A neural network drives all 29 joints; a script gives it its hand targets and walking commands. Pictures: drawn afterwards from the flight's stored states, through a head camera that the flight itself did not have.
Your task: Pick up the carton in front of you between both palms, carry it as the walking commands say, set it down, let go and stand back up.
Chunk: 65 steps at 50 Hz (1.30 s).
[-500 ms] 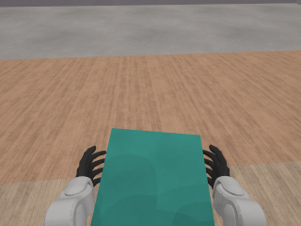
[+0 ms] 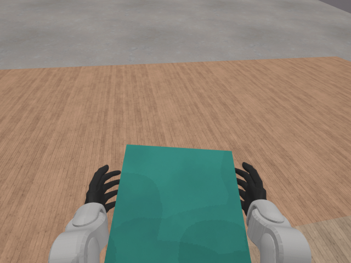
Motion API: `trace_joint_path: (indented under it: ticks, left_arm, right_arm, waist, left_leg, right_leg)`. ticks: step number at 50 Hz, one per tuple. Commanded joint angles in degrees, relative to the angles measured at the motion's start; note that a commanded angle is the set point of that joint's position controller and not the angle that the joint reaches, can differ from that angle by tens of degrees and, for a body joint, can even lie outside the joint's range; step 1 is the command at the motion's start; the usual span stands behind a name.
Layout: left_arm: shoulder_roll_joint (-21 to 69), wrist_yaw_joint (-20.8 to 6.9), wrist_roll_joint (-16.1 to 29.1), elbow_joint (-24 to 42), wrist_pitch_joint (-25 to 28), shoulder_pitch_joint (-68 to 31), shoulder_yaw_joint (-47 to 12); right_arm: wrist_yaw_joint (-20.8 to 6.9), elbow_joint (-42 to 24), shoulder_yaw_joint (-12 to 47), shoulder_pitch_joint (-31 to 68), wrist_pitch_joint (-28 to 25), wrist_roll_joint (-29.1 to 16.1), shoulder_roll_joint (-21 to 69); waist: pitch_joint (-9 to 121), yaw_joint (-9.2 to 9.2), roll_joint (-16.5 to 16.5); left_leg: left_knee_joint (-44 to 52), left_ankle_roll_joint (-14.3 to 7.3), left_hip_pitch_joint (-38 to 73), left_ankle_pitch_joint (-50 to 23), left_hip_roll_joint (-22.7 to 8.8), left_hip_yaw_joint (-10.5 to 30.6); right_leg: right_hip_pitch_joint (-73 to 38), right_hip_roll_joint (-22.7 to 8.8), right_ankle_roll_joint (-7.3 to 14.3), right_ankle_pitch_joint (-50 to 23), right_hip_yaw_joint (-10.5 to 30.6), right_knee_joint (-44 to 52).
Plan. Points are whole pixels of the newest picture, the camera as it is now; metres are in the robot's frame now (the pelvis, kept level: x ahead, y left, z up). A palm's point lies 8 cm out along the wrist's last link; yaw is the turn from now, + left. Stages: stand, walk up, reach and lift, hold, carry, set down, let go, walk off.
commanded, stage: carry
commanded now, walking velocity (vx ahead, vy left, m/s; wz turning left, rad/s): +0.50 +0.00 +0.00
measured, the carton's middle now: (173, 218) +0.24 +0.00 +0.02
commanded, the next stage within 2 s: none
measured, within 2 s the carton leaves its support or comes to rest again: neither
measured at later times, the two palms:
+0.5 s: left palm (135, 83) +0.67 +0.11 +0.08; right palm (225, 83) +0.68 -0.20 +0.08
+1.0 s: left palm (135, 51) +1.02 +0.15 +0.03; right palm (200, 51) +1.02 -0.16 +0.04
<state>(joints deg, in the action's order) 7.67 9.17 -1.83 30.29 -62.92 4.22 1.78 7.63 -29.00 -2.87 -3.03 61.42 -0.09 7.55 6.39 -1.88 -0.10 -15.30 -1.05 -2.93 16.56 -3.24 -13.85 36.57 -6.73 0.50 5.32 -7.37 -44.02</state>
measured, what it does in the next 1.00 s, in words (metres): goes down: right foot, then left foot 0.03 m lower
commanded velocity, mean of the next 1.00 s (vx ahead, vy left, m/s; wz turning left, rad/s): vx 0.50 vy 0.00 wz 0.00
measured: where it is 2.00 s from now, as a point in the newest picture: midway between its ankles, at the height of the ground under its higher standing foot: (163, 137)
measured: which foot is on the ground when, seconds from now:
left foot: down 0.00-0.18, up 0.20-0.64, down 0.66-1.00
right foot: up 0.00-0.12, down 0.14-0.68, up 0.70-1.00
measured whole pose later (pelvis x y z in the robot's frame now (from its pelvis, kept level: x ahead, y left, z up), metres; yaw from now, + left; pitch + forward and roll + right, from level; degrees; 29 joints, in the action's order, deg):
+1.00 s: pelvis +0.68 +0.00 -0.04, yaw +0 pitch +6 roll -2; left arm 8.9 11.8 -3.0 5.7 -53.0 -23.4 14.3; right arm 9.1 -3.2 -16.0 25.1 50.8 1.1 8.3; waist -0.4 -2.3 -0.8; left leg -27.0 -7.0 -9.9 14.8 3.7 -7.0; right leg 40.1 -2.5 2.2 4.6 -2.2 -49.4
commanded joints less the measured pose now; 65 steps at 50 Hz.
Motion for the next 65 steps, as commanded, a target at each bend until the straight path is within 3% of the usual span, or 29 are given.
trace_joint_path:
  ticks: [1,3,5,6,7,8,10,12,21,27,29,30,31,32,33,34,35,38,43,51,53,55,56,57,58,60,61,62,65]
  left_arm:
    - [28.78,1.64,8.11,1.17,1.41,-31.06,-26.97]
    - [26.39,2.54,8.66,-2.04,1.88,-35.26,-24.46]
    - [25.18,3.30,8.85,-7.31,2.61,-37.01,-21.47]
    - [25.05,3.55,8.07,-10.70,2.97,-37.06,-19.69]
    - [24.74,3.69,7.82,-12.42,3.53,-39.46,-19.03]
    - [26.72,3.56,8.39,-14.18,4.09,-41.85,-19.04]
    - [34.11,2.15,11.24,-14.43,5.66,-49.10,-21.45]
    - [39.24,0.71,12.62,-14.71,7.41,-56.17,-24.51]
    - [40.73,0.35,9.35,-23.37,10.78,-60.47,-22.18]
    - [38.38,2.19,7.84,-21.85,9.50,-58.28,-20.87]
    - [38.35,2.63,7.18,-21.00,8.61,-56.79,-21.01]
    - [38.54,2.71,7.00,-20.69,8.02,-56.86,-21.38]
    - [38.29,2.76,7.05,-20.55,7.40,-57.18,-21.61]
    - [38.59,2.71,7.13,-20.11,6.76,-56.95,-21.61]
    - [38.48,2.74,7.22,-20.28,6.02,-56.62,-21.81]
    - [38.92,2.82,7.58,-20.53,5.60,-58.78,-21.62]
    - [40.93,2.82,7.37,-19.64,6.00,-58.03,-21.08]
    - [44.27,2.51,5.15,-21.90,8.14,-60.51,-20.21]
    - [42.75,2.39,3.69,-24.81,11.19,-58.12,-21.28]
    - [38.87,2.86,6.10,-20.99,10.43,-56.16,-21.86]
    - [36.68,2.87,5.81,-21.76,9.63,-53.77,-20.64]
    - [34.65,3.17,4.51,-22.21,9.01,-52.53,-18.21]
    - [33.68,3.48,4.06,-22.21,8.81,-51.79,-17.19]
    - [33.20,3.92,4.59,-22.15,8.74,-53.05,-17.71]
    - [33.30,4.28,5.81,-22.67,8.64,-53.52,-18.57]
    - [38.30,3.47,7.84,-22.54,8.56,-56.14,-20.93]
    - [41.68,2.60,9.46,-22.94,8.83,-58.07,-22.96]
    - [43.71,1.63,11.32,-22.22,9.45,-62.10,-24.81]
    - [46.54,0.14,13.45,-20.97,11.80,-65.79,-26.91]
  right_arm:
    - [1.61,0.90,26.34,25.78,-0.24,-7.35,28.31]
    - [3.50,3.69,24.30,30.97,-0.83,-6.34,26.82]
    - [4.89,6.85,22.94,36.14,-1.35,-5.82,26.32]
    - [5.29,8.77,22.45,39.14,-1.48,-5.63,25.75]
    - [5.51,9.93,22.49,41.13,-1.73,-5.47,27.23]
    - [5.67,11.49,22.80,42.74,-2.08,-5.77,28.09]
    - [5.16,15.26,21.82,46.96,-3.38,-5.89,35.36]
    - [4.28,19.46,20.29,49.83,-5.04,-5.24,40.27]
    - [3.66,25.75,21.90,57.99,-8.21,-3.03,42.19]
    - [3.57,24.72,20.72,54.30,-6.54,-4.58,40.55]
    - [3.39,24.24,20.46,52.05,-5.68,-5.00,39.88]
    - [3.28,24.47,19.99,50.73,-5.31,-4.85,39.43]
    - [3.20,24.68,19.27,50.07,-4.94,-4.48,38.35]
    - [3.36,25.04,18.77,49.45,-4.69,-4.31,36.83]
    - [3.56,25.34,18.63,49.19,-4.48,-4.22,36.83]
    - [3.61,24.62,19.04,51.15,-4.43,-4.88,37.26]
    - [2.94,22.51,21.80,54.02,-4.38,-6.69,40.94]
    - [0.70,21.10,24.42,59.96,-6.61,-9.70,46.36]
    - [0.80,23.45,24.26,57.07,-9.67,-7.98,43.61]
    - [2.31,22.03,21.87,50.91,-9.03,-6.53,39.46]
    - [2.91,22.64,21.67,49.60,-8.25,-5.58,38.01]
    - [3.30,23.66,21.83,50.19,-7.44,-5.33,37.18]
    - [3.41,23.67,21.59,52.29,-7.11,-5.59,36.82]
    - [3.44,24.19,21.25,52.25,-6.75,-5.85,37.13]
    - [3.66,25.41,20.45,52.74,-6.42,-6.05,36.27]
    - [4.03,24.13,18.91,53.10,-6.81,-5.36,37.72]
    - [3.94,24.41,18.65,54.00,-7.10,-4.78,38.68]
    - [3.78,25.41,17.61,54.27,-7.67,-3.46,39.79]
    - [3.19,27.05,17.98,54.23,-9.45,-1.94,43.18]
  waist:
    - [-1.98,0.18,-9.70]
    - [-0.54,0.67,-10.48]
    - [7.48,4.72,-6.56]
    - [13.97,7.12,1.94]
    - [18.00,6.13,19.17]
    - [18.02,6.04,20.69]
    - [17.73,5.12,8.92]
    - [17.30,4.08,4.60]
    - [13.92,4.79,6.43]
    - [11.32,5.61,7.01]
    - [13.95,2.96,6.87]
    - [17.11,-0.33,4.19]
    - [19.15,-2.25,-1.73]
    - [22.61,-1.52,-12.94]
    - [25.78,-2.15,-18.10]
    - [23.26,-2.80,-15.72]
    - [20.76,-2.51,-9.86]
    - [14.68,-0.10,-2.12]
    - [16.08,-1.09,-4.59]
    - [10.45,-3.75,-4.76]
    - [12.30,-1.14,-6.92]
    - [17.33,4.97,-3.18]
    - [18.81,8.05,4.56]
    - [23.00,7.37,14.93]
    - [26.35,7.07,13.40]
    - [20.25,6.85,2.87]
    - [15.92,5.61,-2.00]
    - [13.85,4.47,-1.90]
    - [14.06,4.55,4.33]
  left_leg:
    - [3.36,-5.71,0.95,-16.66,-10.16,3.97]
    - [-1.98,-5.01,-0.44,-21.95,-10.76,3.21]
    - [-20.33,-2.83,-3.66,-32.06,-6.77,-0.20]
    - [-36.40,-1.47,-11.41,-23.94,-3.61,0.41]
    - [-54.75,0.60,-24.40,-0.72,3.62,2.47]
    - [-64.57,0.05,-34.64,10.99,5.66,11.29]
    - [-68.64,-2.62,-37.68,8.22,0.14,15.48]
    - [-62.50,-3.00,-35.17,3.44,-1.38,15.82]
    - [-37.19,-2.04,-41.12,-6.15,-0.54,9.64]
    - [-13.91,-2.79,-30.16,-20.31,4.50,2.84]
    - [-9.10,-3.74,-19.33,-22.48,6.26,2.80]
    - [-7.52,-4.40,-8.66,-24.83,5.21,3.09]
    - [-11.02,-5.60,3.95,-29.87,-0.65,7.98]
    - [-17.59,-10.82,16.74,-42.09,-13.24,25.88]
    - [-13.99,-16.31,21.82,-36.54,-18.71,41.85]
    - [-10.72,-16.54,20.30,-29.34,-18.82,47.28]
    - [-8.44,-14.78,17.03,-19.45,-16.96,43.40]
    - [-5.89,-6.98,3.10,-27.49,-12.24,29.38]
    - [-9.51,-7.45,9.65,-48.36,-9.33,20.21]
    - [-13.11,-4.63,9.93,-50.58,-0.89,11.22]
    - [-23.65,-3.70,8.04,-53.28,-1.66,10.55]
    - [-42.39,-1.29,-2.86,-40.00,-0.54,7.52]
    - [-56.37,-0.76,-18.83,-15.84,3.66,9.08]
    - [-70.50,-0.39,-37.26,18.96,9.30,13.09]
    - [-77.68,-2.19,-42.09,19.62,7.55,18.40]
    - [-68.35,-2.96,-44.14,12.78,3.33,18.25]
    - [-61.30,-2.66,-41.03,10.72,1.34,17.20]
    - [-55.80,-2.48,-37.20,10.13,1.14,15.85]
    - [-45.40,-1.93,-34.03,3.28,1.41,12.63]
  right_leg:
    - [-2.15,3.21,1.56,-3.83,-5.55,9.30]
    - [-9.19,4.05,2.83,-3.22,-5.62,10.30]
    - [-25.95,8.16,4.12,4.06,-7.58,11.70]
    - [-39.17,4.21,4.93,10.17,-0.68,13.80]
    - [-46.32,-11.56,10.63,15.72,28.28,22.61]
    - [-49.36,-15.22,13.54,12.01,40.62,28.08]
    - [-45.11,-12.66,10.75,-0.56,28.78,23.71]
    - [-38.21,-10.14,9.31,-2.40,20.46,23.09]
    - [-41.36,-6.18,10.91,-16.06,8.59,23.19]
    - [-44.59,-1.80,7.66,-28.25,1.95,17.21]
    - [-43.27,-1.72,5.40,-33.77,0.78,7.88]
    - [-39.03,-0.63,3.61,-29.72,-1.15,-2.16]
    - [-27.52,1.55,2.48,-14.81,-0.32,-11.81]
    - [-10.81,6.93,1.50,14.15,1.06,-22.72]
    - [0.60,11.62,1.38,28.93,4.92,-35.28]
    - [7.17,9.69,3.28,28.56,8.37,-38.49]
    - [9.39,8.61,4.03,23.14,9.30,-37.62]
    - [2.03,4.14,2.16,14.67,7.92,-25.51]
    - [6.09,4.51,1.01,7.09,5.34,-15.98]
    - [-4.88,11.24,3.44,-16.87,-4.96,16.27]
    - [-14.12,12.43,4.93,-18.79,-5.05,20.35]
    - [-34.16,6.66,6.11,-25.61,-0.98,22.47]
    - [-47.51,-3.03,10.17,-43.24,9.38,16.00]
    - [-60.62,-14.67,17.56,-55.15,28.48,8.59]
    - [-61.16,-18.00,21.22,-43.10,35.87,8.70]
    - [-48.20,-14.56,20.94,-14.22,34.10,17.00]
    - [-39.61,-12.02,18.70,-12.28,30.09,18.71]
    - [-33.49,-10.16,17.01,-12.54,26.06,19.57]
    - [-29.67,-7.50,15.48,-17.69,21.05,20.95]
